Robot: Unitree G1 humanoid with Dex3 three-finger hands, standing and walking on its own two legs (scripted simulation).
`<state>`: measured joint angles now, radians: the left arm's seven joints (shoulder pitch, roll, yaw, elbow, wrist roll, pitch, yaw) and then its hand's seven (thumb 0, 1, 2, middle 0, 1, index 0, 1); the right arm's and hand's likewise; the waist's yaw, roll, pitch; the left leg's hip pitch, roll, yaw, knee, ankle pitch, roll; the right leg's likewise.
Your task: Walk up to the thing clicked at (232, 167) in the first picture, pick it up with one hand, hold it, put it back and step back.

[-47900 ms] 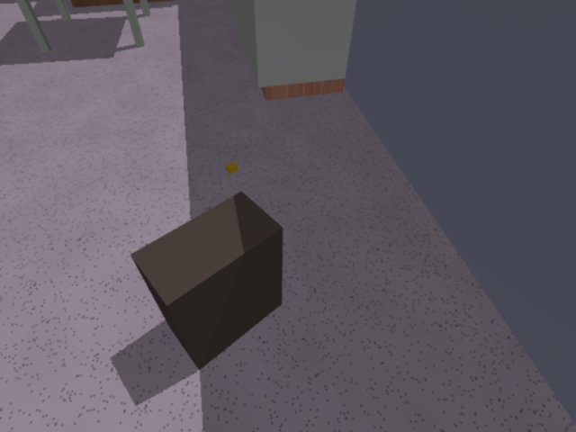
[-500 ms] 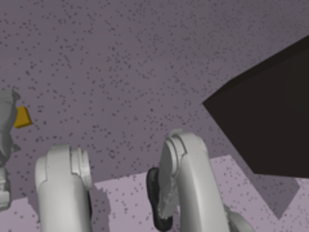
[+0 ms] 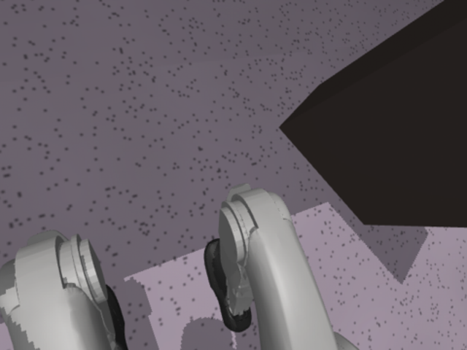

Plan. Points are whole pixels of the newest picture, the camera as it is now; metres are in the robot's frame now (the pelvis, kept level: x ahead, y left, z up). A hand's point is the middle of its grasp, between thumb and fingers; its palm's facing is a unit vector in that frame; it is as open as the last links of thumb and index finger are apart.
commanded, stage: rest palm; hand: left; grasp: from above
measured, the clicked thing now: out of the picture +0.40 +0.33 -0.28
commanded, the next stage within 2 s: close in 0.64 s
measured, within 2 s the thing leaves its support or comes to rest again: neither
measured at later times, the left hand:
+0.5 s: hand out of the picture +0.40 +0.31 -0.25, palm faces -0.35 -0.18 -0.92, open 14.3 cm
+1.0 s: hand out of the picture +0.39 +0.33 -0.25, palm faces -0.39 -0.26 -0.88, open 13.6 cm
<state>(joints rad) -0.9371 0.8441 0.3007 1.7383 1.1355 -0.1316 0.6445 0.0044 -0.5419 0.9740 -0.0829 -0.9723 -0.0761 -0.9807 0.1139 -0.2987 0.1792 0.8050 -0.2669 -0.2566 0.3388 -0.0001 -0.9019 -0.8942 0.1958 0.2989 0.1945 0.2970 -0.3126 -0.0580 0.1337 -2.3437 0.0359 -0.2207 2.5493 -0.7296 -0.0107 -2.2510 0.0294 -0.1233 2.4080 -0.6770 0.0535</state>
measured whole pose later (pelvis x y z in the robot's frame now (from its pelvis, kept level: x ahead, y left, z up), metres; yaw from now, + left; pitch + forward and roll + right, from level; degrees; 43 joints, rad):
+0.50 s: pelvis -0.01 +0.01 +0.00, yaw -2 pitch +26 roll -14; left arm -0.98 0.87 0.19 1.84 1.21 -0.11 0.83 0.00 -0.54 0.98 -0.09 -0.95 -0.07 -0.96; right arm 0.04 -0.34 0.20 0.80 -0.29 -0.36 0.38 0.00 -0.89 -0.89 0.19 0.30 0.19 0.30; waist -0.34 -0.13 0.13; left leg -2.34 0.03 -0.26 2.58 -0.72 0.00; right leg -2.22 0.04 -0.15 2.40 -0.66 0.06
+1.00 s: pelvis -0.01 +0.00 -0.01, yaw -2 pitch +24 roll -14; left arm -0.96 0.94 0.21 1.82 1.17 -0.22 0.71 0.00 -0.42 0.89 -0.15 -0.96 -0.16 -0.96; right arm 0.07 -0.35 0.26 0.79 -0.28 -0.37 0.38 0.00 -0.89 -0.89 0.20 0.30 0.19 0.30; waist -0.33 -0.13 0.19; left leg -2.32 0.03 -0.28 2.59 -0.72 -0.01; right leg -2.20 0.04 -0.17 2.41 -0.65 0.06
